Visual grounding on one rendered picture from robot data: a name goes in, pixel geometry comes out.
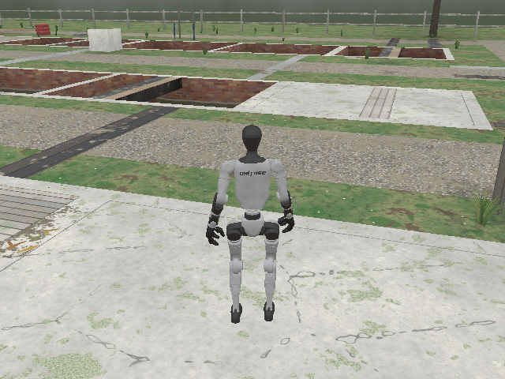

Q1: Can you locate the robot left upper arm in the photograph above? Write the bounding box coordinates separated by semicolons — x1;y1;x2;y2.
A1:
216;159;236;205

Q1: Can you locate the robot right forearm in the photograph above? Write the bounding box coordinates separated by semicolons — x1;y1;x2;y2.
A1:
280;190;294;219

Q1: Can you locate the robot right foot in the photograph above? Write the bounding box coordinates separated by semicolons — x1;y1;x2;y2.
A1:
264;302;275;321

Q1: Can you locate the right robot hand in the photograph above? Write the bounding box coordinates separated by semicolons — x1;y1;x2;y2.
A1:
278;216;295;233

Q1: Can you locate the left robot hand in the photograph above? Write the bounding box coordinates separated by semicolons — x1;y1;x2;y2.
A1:
206;226;225;246

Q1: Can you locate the right robot shin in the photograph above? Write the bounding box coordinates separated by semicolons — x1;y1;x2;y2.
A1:
264;260;276;311

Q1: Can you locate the robot left forearm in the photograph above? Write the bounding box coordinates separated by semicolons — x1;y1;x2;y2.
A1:
208;193;223;228

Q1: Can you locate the robot right upper arm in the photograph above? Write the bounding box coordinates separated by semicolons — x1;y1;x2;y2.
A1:
268;159;289;202

